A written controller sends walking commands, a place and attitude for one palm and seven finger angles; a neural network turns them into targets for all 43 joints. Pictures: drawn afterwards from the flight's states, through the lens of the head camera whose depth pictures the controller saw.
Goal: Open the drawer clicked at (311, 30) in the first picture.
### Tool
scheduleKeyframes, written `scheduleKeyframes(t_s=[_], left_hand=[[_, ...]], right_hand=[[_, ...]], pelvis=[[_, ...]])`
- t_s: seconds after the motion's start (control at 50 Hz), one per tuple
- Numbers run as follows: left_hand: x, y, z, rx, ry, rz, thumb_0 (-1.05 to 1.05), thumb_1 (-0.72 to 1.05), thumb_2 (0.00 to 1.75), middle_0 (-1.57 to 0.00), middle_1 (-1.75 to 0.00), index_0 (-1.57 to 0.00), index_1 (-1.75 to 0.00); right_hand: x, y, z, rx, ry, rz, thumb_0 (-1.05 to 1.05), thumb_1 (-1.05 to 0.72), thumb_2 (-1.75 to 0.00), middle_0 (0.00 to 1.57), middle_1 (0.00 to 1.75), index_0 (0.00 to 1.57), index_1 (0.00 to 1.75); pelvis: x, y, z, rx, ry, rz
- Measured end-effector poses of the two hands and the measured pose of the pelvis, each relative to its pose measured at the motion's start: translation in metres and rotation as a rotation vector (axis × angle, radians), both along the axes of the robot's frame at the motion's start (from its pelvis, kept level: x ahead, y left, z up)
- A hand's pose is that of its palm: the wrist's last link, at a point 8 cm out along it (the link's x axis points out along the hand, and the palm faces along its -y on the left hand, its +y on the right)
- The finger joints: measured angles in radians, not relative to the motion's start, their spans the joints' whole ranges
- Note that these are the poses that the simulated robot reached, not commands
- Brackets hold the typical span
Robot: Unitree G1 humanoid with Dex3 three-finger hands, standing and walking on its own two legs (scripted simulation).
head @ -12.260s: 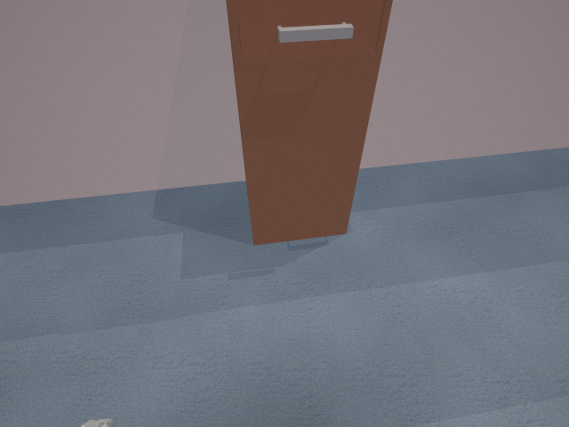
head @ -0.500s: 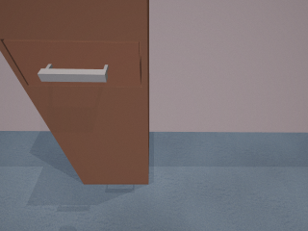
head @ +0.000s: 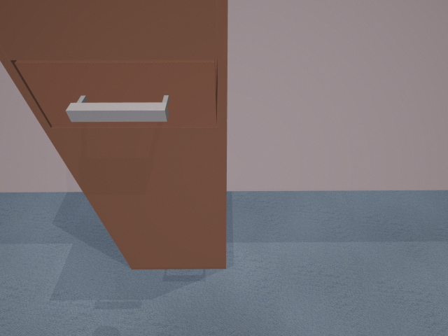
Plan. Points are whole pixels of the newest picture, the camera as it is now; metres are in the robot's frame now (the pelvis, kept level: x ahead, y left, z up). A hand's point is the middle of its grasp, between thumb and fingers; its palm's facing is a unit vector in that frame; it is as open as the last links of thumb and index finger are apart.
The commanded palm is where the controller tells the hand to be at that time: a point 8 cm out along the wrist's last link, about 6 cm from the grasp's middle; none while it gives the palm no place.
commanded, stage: look again from close up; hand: left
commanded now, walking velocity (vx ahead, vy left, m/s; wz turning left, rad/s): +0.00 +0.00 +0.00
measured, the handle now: (121, 105) +0.51 +0.25 +0.15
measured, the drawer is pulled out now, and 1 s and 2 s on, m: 0.00 0.00 0.00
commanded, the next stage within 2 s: come to a stop and stand still in 1.78 s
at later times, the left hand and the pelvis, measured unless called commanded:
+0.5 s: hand out of the picture +0.02 +0.19 -0.17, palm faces -0.01 -0.98 -0.21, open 7.3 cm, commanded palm none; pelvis +0.00 +0.02 +0.00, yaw -1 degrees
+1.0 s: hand out of the picture -0.01 +0.17 -0.17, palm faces +0.00 -0.98 -0.18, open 7.4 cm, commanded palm none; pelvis +0.01 +0.00 +0.01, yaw -1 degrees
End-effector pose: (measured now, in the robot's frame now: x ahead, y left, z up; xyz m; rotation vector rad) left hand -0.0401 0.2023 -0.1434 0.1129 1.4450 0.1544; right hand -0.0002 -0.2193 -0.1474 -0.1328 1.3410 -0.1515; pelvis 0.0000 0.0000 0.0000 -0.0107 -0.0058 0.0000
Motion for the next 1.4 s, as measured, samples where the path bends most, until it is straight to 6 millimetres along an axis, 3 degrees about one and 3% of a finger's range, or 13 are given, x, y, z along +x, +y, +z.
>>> scheduleKeyframes(t_s=[0.16,0.3,0.5,0.8,1.4], left_hand=[[0.055,0.039,0.008,0.065,-0.132,-0.049,0.00,0.91,0.90,-0.20,-0.30,-0.20,-0.30],[0.074,0.047,0.011,0.070,-0.158,-0.078,0.00,0.91,0.90,-0.20,-0.30,-0.20,-0.30],[0.057,0.038,0.006,0.038,-0.091,-0.068,0.00,0.91,0.90,-0.20,-0.30,-0.20,-0.30],[0.026,0.019,0.002,0.004,-0.013,-0.040,0.00,0.90,0.90,-0.20,-0.30,-0.20,-0.30],[0.040,0.002,0.007,0.027,-0.066,-0.051,0.00,0.91,0.90,-0.20,-0.30,-0.20,-0.30]], right_hand=[[-0.003,0.016,-0.001,0.017,0.008,0.011,0.02,-0.93,-0.90,0.20,0.30,0.20,0.30],[-0.009,0.023,0.000,0.027,0.030,0.007,0.01,-0.92,-0.90,0.20,0.30,0.20,0.30],[-0.009,0.019,0.004,0.014,0.057,0.007,0.01,-0.91,-0.90,0.20,0.30,0.20,0.30],[0.008,0.006,0.007,-0.007,0.041,0.019,0.01,-0.91,-0.90,0.20,0.30,0.20,0.30],[-0.008,-0.009,0.003,0.022,0.067,0.003,0.01,-0.90,-0.90,0.20,0.30,0.20,0.30]], pelvis=[[0.002,0.012,0.002,0.015,-0.008,-0.009],[0.003,0.016,0.003,0.020,-0.008,-0.016],[0.005,0.016,0.004,0.020,-0.007,-0.018],[0.006,0.007,0.005,0.018,-0.009,-0.017],[0.003,-0.016,0.006,0.025,-0.008,-0.019]])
